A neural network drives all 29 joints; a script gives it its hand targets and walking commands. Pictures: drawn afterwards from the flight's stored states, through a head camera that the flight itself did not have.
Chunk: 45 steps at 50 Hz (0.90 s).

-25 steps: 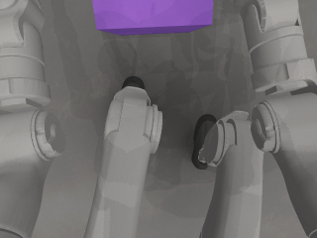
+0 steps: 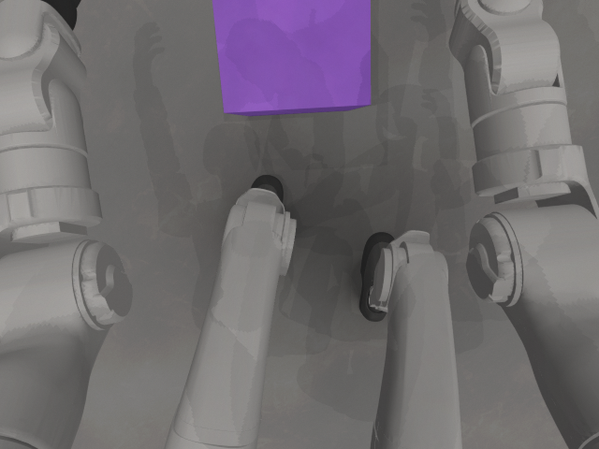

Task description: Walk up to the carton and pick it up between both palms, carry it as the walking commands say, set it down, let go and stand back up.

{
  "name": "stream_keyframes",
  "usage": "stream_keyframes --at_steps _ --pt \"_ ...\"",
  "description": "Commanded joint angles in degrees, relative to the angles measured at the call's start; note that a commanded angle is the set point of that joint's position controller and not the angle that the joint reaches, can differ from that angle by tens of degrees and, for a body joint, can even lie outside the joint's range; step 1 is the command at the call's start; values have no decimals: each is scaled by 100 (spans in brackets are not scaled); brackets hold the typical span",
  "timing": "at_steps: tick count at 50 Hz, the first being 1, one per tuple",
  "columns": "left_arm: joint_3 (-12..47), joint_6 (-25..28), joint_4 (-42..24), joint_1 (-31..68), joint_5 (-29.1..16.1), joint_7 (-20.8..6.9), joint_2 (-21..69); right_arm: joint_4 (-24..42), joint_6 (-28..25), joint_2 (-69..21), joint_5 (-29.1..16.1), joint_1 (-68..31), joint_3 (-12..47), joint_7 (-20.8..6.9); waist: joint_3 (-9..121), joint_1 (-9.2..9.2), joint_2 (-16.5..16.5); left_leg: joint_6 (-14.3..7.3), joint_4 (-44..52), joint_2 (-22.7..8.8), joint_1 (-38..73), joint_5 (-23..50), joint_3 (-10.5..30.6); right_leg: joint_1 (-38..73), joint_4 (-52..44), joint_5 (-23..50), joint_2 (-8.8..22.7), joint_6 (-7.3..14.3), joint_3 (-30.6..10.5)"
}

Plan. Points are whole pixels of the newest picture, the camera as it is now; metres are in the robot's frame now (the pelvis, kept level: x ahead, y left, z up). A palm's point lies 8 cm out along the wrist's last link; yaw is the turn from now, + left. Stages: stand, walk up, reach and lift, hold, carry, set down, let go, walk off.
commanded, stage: set down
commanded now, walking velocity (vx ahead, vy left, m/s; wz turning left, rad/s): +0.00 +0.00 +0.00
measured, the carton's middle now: (294, 43) +0.52 +0.14 -0.41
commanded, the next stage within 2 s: let go in 0.64 s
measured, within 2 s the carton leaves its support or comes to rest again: neither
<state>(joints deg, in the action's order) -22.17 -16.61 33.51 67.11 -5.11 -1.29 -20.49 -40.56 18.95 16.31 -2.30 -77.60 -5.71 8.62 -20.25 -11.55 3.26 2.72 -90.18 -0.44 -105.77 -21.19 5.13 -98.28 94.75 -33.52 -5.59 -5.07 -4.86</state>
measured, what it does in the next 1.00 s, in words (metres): rises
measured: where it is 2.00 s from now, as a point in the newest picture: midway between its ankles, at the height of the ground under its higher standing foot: (316, 264)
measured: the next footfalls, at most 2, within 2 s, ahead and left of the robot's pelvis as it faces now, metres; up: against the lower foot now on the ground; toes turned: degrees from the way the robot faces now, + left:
none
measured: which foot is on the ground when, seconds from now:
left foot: down 0.00-1.00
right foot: down 0.00-1.00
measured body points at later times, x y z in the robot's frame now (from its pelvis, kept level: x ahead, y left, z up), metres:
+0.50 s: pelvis +0.00 +0.00 +0.09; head +0.31 +0.08 +0.41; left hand +0.45 +0.36 +0.00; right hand +0.58 -0.01 +0.00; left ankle +0.14 +0.14 -0.50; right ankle +0.08 -0.15 -0.50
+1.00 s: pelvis +0.10 +0.03 +0.18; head +0.36 +0.06 +0.54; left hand +0.44 +0.34 +0.06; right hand +0.52 -0.07 +0.05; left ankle +0.14 +0.14 -0.50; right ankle +0.08 -0.15 -0.50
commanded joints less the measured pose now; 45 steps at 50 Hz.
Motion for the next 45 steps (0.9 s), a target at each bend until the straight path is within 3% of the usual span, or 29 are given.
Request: stream_keyframes --at_steps 1,6,8,10,12,13,14,15,16,17,19,21,22,24,25,27,29,31,32,33,34,35,36,39,40,41,42,44,45 --pt "-227 56 -1345 1066 -157 1 -1171 1606 -84 505 -3 -1766 -8 46 11134 -576 244 166 918 476 5974 3246 -1415 2942 -1254 1604 -581 94 977" --pt "23 -188 -1516 1469 -293 67 -1163 1695 149 611 -216 -1774 -22 52 11606 -436 -153 121 1426 467 6981 3319 -1299 3528 -1782 1664 -526 182 745" --pt "-48 -246 -2015 1926 -390 130 -1264 2000 176 844 -220 -2008 -85 66 11675 -332 -169 162 1501 434 7602 3761 -1170 3363 -1956 1795 -491 179 809" --pt "15 -311 -1581 1939 -302 129 -1202 1750 202 698 -236 -2040 -130 47 11065 -307 -477 140 1695 410 7693 3388 -1149 2965 -2176 1357 -475 208 773" --pt "-128 -300 -1365 1749 -170 145 -1145 1392 255 652 -243 -1867 -140 -17 10796 -455 -309 139 2014 374 7471 2876 -1204 3240 -2413 1196 -431 219 745" --pt "-52 -319 -1153 1669 -127 145 -1048 1245 264 572 -250 -1840 -182 -37 10765 -423 -422 130 2151 399 7370 2686 -1257 3416 -2486 1169 -422 214 689" --pt "-96 -298 -811 1826 -89 135 -1057 832 244 532 -174 -1867 -217 -71 10150 -422 -186 124 2249 371 6925 2339 -1256 3306 -2571 1011 -379 200 688" --pt "-53 -246 -637 1658 53 125 -863 525 181 474 -116 -1718 -308 -121 9779 -423 -283 149 2437 366 6850 1982 -1246 3241 -2690 817 -388 209 694" --pt "-194 -184 -448 1562 150 79 -891 421 158 415 -35 -1724 -302 -122 9591 -503 -144 126 2412 376 6666 1882 -1336 3247 -2709 774 -362 168 674" --pt "-139 -136 -376 1601 147 72 -721 290 100 452 65 -1674 -412 -143 9367 -330 -103 167 2548 361 6523 1767 -1299 3300 -2817 706 -373 168 709" --pt "-310 -13 -210 1572 329 36 -661 71 5 309 143 -1698 -399 -192 9064 -585 -167 198 2689 372 6631 1841 -1327 3117 -2964 645 -358 179 701" --pt "-389 128 -85 1516 415 6 -590 138 -115 327 330 -1536 -597 -188 8696 -397 -166 225 2817 358 6581 1918 -1341 2978 -3169 689 -366 153 752" --pt "-391 212 63 1520 452 -34 -630 -2 -150 159 412 -1470 -596 -188 8365 -415 -128 208 2944 383 6340 1625 -1382 2964 -3271 497 -373 138 758" --pt "-409 288 256 1418 658 -94 -464 -249 -215 160 694 -1337 -861 -182 7658 -250 -238 238 3201 370 6305 1327 -1365 2750 -3439 352 -388 145 846" --pt "-414 323 317 1400 769 -124 -329 -524 -206 19 751 -1184 -879 -212 7192 -312 -289 235 3316 391 6194 1312 -1381 2555 -3550 292 -354 158 853" --pt "-429 408 584 1148 937 -226 -174 -609 -318 -111 981 -945 -1034 -192 6766 -114 -212 236 3521 365 6210 960 -1362 2581 -3868 239 -307 171 862" --pt "-380 494 815 862 996 -310 -69 -590 -402 -331 1030 -804 -955 -190 6468 -112 -57 163 3707 361 6130 892 -1349 2878 -4123 291 -246 145 806" --pt "-433 612 592 778 1119 -374 -184 -337 -498 -325 1131 -557 -1054 -112 6761 -69 -58 126 3770 419 6387 1193 -1348 3322 -4206 682 -224 106 778" --pt "-441 678 574 656 1190 -386 -297 -214 -541 -339 1161 -539 -1004 -72 6906 -203 -57 101 3807 431 6632 1410 -1292 3340 -4244 780 -234 92 780" --pt "-448 738 524 578 1221 -381 -325 -137 -593 -375 1157 -384 -954 -57 6977 -125 12 99 3803 404 6763 1859 -1258 3461 -4281 1051 -246 119 788" --pt "-491 795 547 449 1322 -381 -418 -38 -641 -511 1154 -272 -859 -21 7173 -276 -47 63 3773 437 7011 2193 -1208 3514 -4235 1240 -279 122 762" --pt "-390 828 518 185 1333 -363 -291 -20 -699 -448 1229 50 -939 12 7221 -146 -188 93 3806 412 7261 2461 -1135 3495 -4269 1356 -266 153 733" --pt "-358 889 445 -70 1364 -376 -305 192 -761 -670 1190 389 -796 56 7506 -219 -209 61 3745 402 7652 2990 -1093 3574 -4314 1667 -286 138 698" --pt "-37 986 67 -1063 1327 -376 -295 796 -913 -765 1393 1559 -780 185 8320 -57 -477 72 3669 359 8939 4784 -808 3542 -4470 2460 -337 89 731" --pt "188 1023 30 -1279 1251 -409 -195 948 -968 -989 1266 1892 -655 225 8315 -8 -736 5 3618 339 9452 5438 -694 3147 -4668 2744 -289 79 638" --pt "229 1041 -241 -1846 1195 -433 -315 1151 -998 -952 1343 2501 -618 245 8549 62 -571 -7 3724 316 9899 5886 -556 3357 -4724 2925 -326 84 680" --pt "380 1034 -275 -2033 1058 -511 -262 1430 -1010 -1044 1162 2615 -490 270 8311 100 -685 -73 3740 316 9982 5989 -528 3258 -4943 3012 -267 82 574" --pt "461 1106 -347 -2092 911 -609 -300 1559 -1083 -1138 1124 2728 -478 272 7608 155 -447 -165 3989 294 9694 5844 -412 3266 -5139 3001 -240 52 647" --pt "452 1156 -607 -2274 889 -627 -241 1779 -1129 -1193 1117 3072 -437 253 7782 185 -444 -173 4021 245 9915 6228 -366 3379 -5228 3269 -242 56 594"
